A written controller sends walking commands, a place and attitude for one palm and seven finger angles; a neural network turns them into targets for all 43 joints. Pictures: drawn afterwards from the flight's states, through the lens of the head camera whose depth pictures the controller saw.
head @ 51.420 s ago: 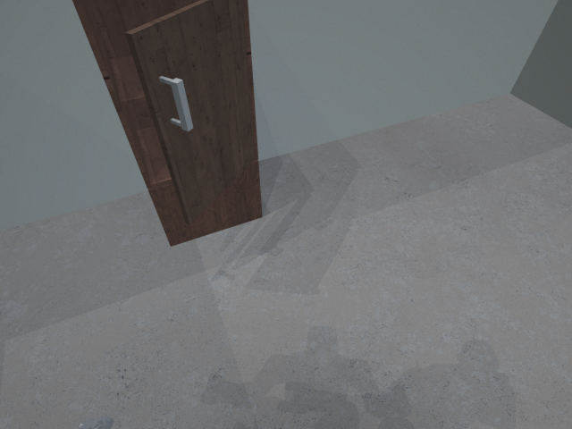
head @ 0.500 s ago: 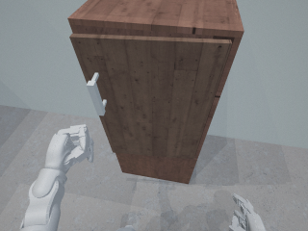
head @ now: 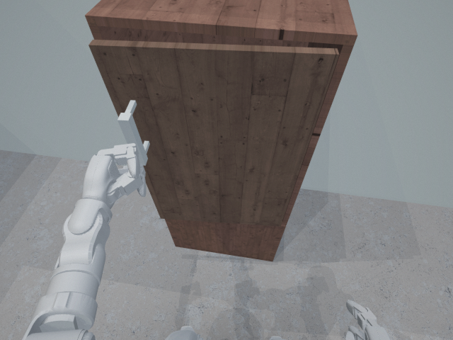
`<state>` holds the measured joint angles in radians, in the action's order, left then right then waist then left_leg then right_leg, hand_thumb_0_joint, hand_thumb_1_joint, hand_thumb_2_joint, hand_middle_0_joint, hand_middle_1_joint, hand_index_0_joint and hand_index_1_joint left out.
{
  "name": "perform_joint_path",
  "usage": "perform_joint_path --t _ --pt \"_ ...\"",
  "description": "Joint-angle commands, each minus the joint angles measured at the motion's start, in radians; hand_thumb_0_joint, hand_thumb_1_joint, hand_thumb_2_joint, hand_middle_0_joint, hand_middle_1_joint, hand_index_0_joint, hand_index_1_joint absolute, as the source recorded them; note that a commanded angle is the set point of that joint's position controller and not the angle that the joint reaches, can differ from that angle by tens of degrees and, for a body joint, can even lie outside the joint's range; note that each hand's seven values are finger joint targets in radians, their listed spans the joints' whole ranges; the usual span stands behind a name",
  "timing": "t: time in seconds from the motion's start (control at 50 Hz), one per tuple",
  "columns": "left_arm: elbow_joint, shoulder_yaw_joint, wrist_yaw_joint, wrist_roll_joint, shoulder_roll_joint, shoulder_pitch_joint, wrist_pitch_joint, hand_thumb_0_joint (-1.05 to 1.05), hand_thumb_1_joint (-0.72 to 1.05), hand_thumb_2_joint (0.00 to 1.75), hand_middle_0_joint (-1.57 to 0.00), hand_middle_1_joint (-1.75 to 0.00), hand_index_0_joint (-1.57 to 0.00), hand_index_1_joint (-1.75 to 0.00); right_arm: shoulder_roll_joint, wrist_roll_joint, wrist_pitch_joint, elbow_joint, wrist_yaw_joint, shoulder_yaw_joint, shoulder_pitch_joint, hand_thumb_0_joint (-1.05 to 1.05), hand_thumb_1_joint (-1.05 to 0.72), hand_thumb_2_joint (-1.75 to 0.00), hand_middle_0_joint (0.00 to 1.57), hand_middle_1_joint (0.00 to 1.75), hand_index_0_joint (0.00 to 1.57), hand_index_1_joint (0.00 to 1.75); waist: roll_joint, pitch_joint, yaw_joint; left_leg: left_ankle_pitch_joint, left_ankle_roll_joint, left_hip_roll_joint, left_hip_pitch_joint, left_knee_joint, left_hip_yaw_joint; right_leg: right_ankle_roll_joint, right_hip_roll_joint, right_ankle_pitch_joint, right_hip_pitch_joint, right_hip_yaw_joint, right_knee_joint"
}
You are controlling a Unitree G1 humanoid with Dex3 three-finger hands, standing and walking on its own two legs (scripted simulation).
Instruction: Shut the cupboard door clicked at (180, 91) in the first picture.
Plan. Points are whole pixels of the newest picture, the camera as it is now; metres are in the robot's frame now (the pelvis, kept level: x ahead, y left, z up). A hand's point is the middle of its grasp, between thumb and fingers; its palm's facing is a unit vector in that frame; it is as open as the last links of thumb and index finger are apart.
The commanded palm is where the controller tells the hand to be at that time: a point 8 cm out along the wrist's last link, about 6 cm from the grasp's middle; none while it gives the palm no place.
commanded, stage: bring the fist close to the handle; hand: left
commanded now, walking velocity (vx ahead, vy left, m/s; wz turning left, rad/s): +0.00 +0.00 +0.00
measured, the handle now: (137, 134) +0.48 +0.20 +0.08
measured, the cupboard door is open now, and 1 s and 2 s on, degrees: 5 1 0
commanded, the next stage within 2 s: push the door shut along its arc in 0.44 s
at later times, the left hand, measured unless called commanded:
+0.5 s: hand (141, 174) +0.38 +0.17 +0.08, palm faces -0.05 -1.00 -0.02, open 3.1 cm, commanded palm +0.36 +0.22 +0.08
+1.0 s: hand (147, 152) +0.43 +0.16 +0.08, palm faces -0.16 -0.99 -0.02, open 3.1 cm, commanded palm +0.42 +0.21 +0.08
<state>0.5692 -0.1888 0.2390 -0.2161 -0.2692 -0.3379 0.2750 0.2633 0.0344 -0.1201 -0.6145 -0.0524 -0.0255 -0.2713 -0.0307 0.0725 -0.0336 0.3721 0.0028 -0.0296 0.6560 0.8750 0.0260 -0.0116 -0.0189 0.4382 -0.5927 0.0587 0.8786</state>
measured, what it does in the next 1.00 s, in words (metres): stands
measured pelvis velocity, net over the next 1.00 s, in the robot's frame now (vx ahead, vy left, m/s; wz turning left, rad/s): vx -0.01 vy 0.00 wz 0.00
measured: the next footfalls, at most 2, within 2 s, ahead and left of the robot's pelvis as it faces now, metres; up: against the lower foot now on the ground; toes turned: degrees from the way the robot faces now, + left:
none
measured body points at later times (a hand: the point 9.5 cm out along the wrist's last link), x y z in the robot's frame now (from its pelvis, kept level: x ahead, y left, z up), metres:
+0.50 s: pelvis +0.00 +0.00 +0.00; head +0.05 -0.01 +0.45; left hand +0.38 +0.22 +0.08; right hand +0.11 -0.26 -0.11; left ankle +0.04 +0.12 -0.69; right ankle +0.00 -0.11 -0.69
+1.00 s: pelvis -0.01 +0.00 -0.01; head +0.06 +0.00 +0.44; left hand +0.43 +0.22 +0.09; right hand +0.08 -0.27 -0.12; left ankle +0.04 +0.12 -0.69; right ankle +0.00 -0.11 -0.69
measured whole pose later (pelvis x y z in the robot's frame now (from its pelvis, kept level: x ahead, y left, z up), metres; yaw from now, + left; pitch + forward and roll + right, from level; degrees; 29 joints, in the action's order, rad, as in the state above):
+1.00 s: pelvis -0.01 +0.00 -0.01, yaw +0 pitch +12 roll -1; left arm 0.97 -0.23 0.37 -0.20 -0.37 -0.68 0.34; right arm 0.28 0.04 -0.05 -0.64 -0.05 -0.02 -0.31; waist -0.03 0.08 -0.08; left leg 0.38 0.01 -0.03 0.77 0.93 0.02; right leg -0.01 -0.01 0.44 -0.70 0.06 0.92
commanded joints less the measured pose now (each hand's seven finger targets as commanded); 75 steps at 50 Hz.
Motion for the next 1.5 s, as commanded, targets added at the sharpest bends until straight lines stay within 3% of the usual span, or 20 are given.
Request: perform_joint_path --t 0.0,0.1,0.16,0.18,0.26,0.36,0.46,0.52,0.64,0.66,0.7,0.78,0.82,1.08,1.14,1.18,1.38,1.4,1.44,1.48 --pt "-0.107 -0.067 -0.006 -0.007 -0.203 -0.437 0.081 0.00 0.90 0.90 -1.30 -1.50 -1.30 -1.50 0.140 0.001 -0.023 0.101 -0.007 0.051 -0.013 0.00 -0.90 -0.90 0.20 0.30 0.20 0.30 0.027 0.273 -0.025 -0.153 0.020 0.028 -0.173 -0.102 -0.042 -0.003 0.028 -0.259 0.048 -0.042 -0.134" --pt "-0.082 -0.105 0.007 -0.012 -0.227 -0.379 0.095 0.00 0.90 0.90 -1.30 -1.50 -1.30 -1.50 0.141 -0.001 -0.007 0.118 0.003 0.060 -0.034 0.00 -0.90 -0.90 0.20 0.30 0.20 0.30 0.008 0.363 0.008 -0.226 0.019 0.030 -0.198 -0.093 -0.035 -0.008 0.030 -0.344 0.105 -0.043 -0.116" --pt "-0.064 -0.135 0.011 -0.017 -0.253 -0.347 0.099 0.00 0.90 0.90 -1.30 -1.50 -1.30 -1.50 0.146 -0.001 0.006 0.121 0.004 0.064 -0.044 0.00 -0.90 -0.90 0.20 0.30 0.20 0.30 0.061 0.341 0.009 -0.227 0.026 0.032 -0.160 -0.090 -0.026 -0.002 0.033 -0.361 0.124 -0.051 -0.122" --pt "-0.084 -0.100 0.018 -0.019 -0.217 -0.352 0.101 0.00 0.90 0.90 -1.30 -1.50 -1.30 -1.50 0.139 0.001 0.008 0.127 0.007 0.062 -0.037 0.00 -0.90 -0.90 0.20 0.30 0.20 0.30 0.032 0.334 0.002 -0.222 0.026 0.033 -0.165 -0.095 -0.020 0.000 0.031 -0.366 0.118 -0.052 -0.125" --pt "-0.152 -0.133 0.013 -0.025 -0.252 -0.337 0.119 0.00 0.90 0.90 -1.30 -1.50 -1.30 -1.50 0.143 0.001 0.012 0.129 0.006 0.069 -0.046 0.00 -0.90 -0.90 0.20 0.30 0.20 0.30 0.022 0.349 0.007 -0.246 0.027 0.030 -0.192 -0.096 -0.023 -0.005 0.038 -0.382 0.125 -0.047 -0.122" --pt "-0.168 -0.053 0.015 -0.024 -0.176 -0.388 0.124 0.00 0.90 0.90 -1.30 -1.50 -1.30 -1.50 0.138 0.006 0.008 0.116 0.002 0.069 -0.042 0.00 -0.90 -0.90 0.20 0.30 0.20 0.30 0.021 0.302 -0.029 -0.211 0.029 0.029 -0.205 -0.099 -0.027 0.001 0.041 -0.345 0.071 -0.041 -0.134" --pt "-0.144 -0.114 0.003 -0.020 -0.240 -0.359 0.121 0.00 0.90 0.90 -1.30 -1.50 -1.30 -1.50 0.145 0.003 0.012 0.112 -0.003 0.069 -0.035 0.00 -0.90 -0.90 0.20 0.30 0.20 0.30 0.029 0.324 -0.007 -0.194 0.028 0.030 -0.205 -0.105 -0.030 -0.003 0.038 -0.320 0.094 -0.046 -0.140" --pt "-0.139 -0.071 0.006 -0.017 -0.197 -0.409 0.120 0.00 0.90 0.90 -1.30 -1.50 -1.30 -1.50 0.135 0.005 0.011 0.113 -0.001 0.062 -0.019 0.00 -0.90 -0.90 0.20 0.30 0.20 0.30 -0.013 0.306 -0.016 -0.174 0.024 0.031 -0.210 -0.108 -0.032 -0.004 0.036 -0.299 0.067 -0.043 -0.138" --pt "-0.001 -0.091 0.049 -0.012 -0.263 -0.554 0.116 0.00 0.90 0.90 -1.30 -1.50 -1.30 -1.50 0.148 0.006 0.019 0.094 -0.011 0.053 -0.023 0.00 -0.90 -0.90 0.20 0.30 0.20 0.30 0.041 0.263 -0.048 -0.103 0.027 0.031 -0.153 -0.097 -0.039 0.000 0.032 -0.226 0.038 -0.058 -0.151" --pt "0.004 -0.109 0.058 -0.014 -0.293 -0.580 0.123 0.00 0.90 0.90 -1.30 -1.50 -1.30 -1.50 0.152 0.006 0.021 0.094 -0.015 0.053 -0.026 0.00 -0.90 -0.90 0.20 0.30 0.20 0.30 0.020 0.273 -0.045 -0.112 0.028 0.033 -0.155 -0.089 -0.038 -0.004 0.032 -0.230 0.044 -0.063 -0.148" --pt "0.016 -0.060 0.081 -0.015 -0.245 -0.636 0.128 0.00 0.90 0.90 -1.30 -1.50 -1.30 -1.50 0.145 0.007 0.017 0.095 -0.013 0.049 -0.024 0.00 -0.90 -0.90 0.20 0.30 0.20 0.30 -0.030 0.305 -0.053 -0.126 0.023 0.031 -0.193 -0.087 -0.048 -0.009 0.033 -0.241 0.014 -0.050 -0.132" --pt "0.108 -0.038 0.107 -0.018 -0.222 -0.655 0.120 0.00 0.90 0.90 -1.30 -1.50 -1.30 -1.50 0.154 0.007 0.019 0.085 -0.009 0.054 -0.051 0.00 -0.90 -0.90 0.20 0.30 0.20 0.30 -0.009 0.332 -0.062 -0.161 0.024 0.028 -0.200 -0.066 -0.057 -0.010 0.036 -0.269 -0.017 -0.039 -0.114" --pt "0.151 -0.075 0.114 -0.013 -0.273 -0.686 0.115 0.00 0.90 0.90 -1.30 -1.50 -1.30 -1.50 0.162 0.005 0.027 0.081 -0.008 0.055 -0.065 0.00 -0.90 -0.90 0.20 0.30 0.20 0.30 0.022 0.336 -0.061 -0.153 0.025 0.028 -0.164 -0.063 -0.059 -0.009 0.035 -0.266 -0.004 -0.043 -0.107" --pt "0.254 -0.095 0.159 0.007 -0.339 -0.900 0.135 0.00 0.90 0.90 -1.30 -1.50 -1.30 -1.50 0.180 -0.001 0.038 0.043 -0.006 0.063 -0.131 0.00 -0.90 -0.90 0.20 0.30 0.20 0.30 -0.029 0.420 -0.097 -0.173 0.028 0.022 -0.167 -0.020 -0.073 -0.013 0.044 -0.248 -0.079 -0.039 -0.073" --pt "0.276 -0.020 0.171 0.010 -0.278 -1.022 0.129 0.00 0.90 0.90 -1.30 -1.50 -1.30 -1.50 0.178 0.005 0.037 0.026 -0.008 0.061 -0.138 0.00 -0.90 -0.90 0.20 0.30 0.20 0.30 -0.025 0.351 -0.150 -0.096 0.033 0.018 -0.148 -0.021 -0.082 -0.006 0.046 -0.165 -0.168 -0.036 -0.089" --pt "0.319 -0.048 0.167 0.018 -0.322 -1.038 0.125 0.00 0.90 0.90 -1.30 -1.50 -1.30 -1.50 0.189 0.004 0.032 0.012 -0.013 0.063 -0.148 0.00 -0.90 -0.90 0.20 0.30 0.20 0.30 -0.010 0.350 -0.154 -0.067 0.035 0.017 -0.126 -0.013 -0.086 -0.008 0.047 -0.128 -0.181 -0.039 -0.090" --pt "0.348 0.067 0.179 0.025 -0.245 -1.244 0.102 0.00 0.90 0.90 -1.30 -1.50 -1.30 -1.50 0.204 0.004 -0.028 -0.026 -0.025 0.048 -0.158 0.00 -0.90 -0.90 0.20 0.30 0.20 0.30 -0.092 0.371 -0.212 0.116 0.032 0.009 -0.139 -0.007 -0.133 -0.013 0.043 0.017 -0.352 -0.024 -0.057" --pt "0.344 -0.083 0.033 -0.043 -0.237 -1.265 0.091 0.00 0.90 0.90 -1.30 -1.50 -1.30 -1.50 0.180 -0.006 -0.034 -0.023 -0.028 0.055 -0.157 0.00 -0.90 -0.90 0.20 0.30 0.20 0.30 -0.083 0.367 -0.159 0.180 0.017 0.004 -0.093 -0.032 -0.161 -0.010 0.040 0.031 -0.356 -0.017 -0.050" --pt "0.334 -0.034 -0.098 0.000 -0.165 -1.225 0.084 0.00 0.90 0.90 -1.30 -1.50 -1.30 -1.50 0.176 -0.020 -0.046 -0.012 -0.007 0.057 -0.162 0.00 -0.90 -0.90 0.20 0.30 0.20 0.30 -0.072 0.378 -0.175 0.231 0.012 0.006 -0.108 -0.053 -0.164 0.000 0.039 0.042 -0.349 -0.009 -0.048" --pt "0.338 -0.036 -0.157 0.052 -0.197 -1.205 0.100 0.00 0.90 0.90 -1.30 -1.50 -1.30 -1.50 0.184 -0.029 -0.044 -0.011 0.008 0.060 -0.176 0.00 -0.90 -0.90 0.20 0.30 0.20 0.30 -0.028 0.407 -0.177 0.208 0.017 0.013 -0.098 -0.049 -0.158 0.001 0.039 0.038 -0.317 -0.007 -0.048"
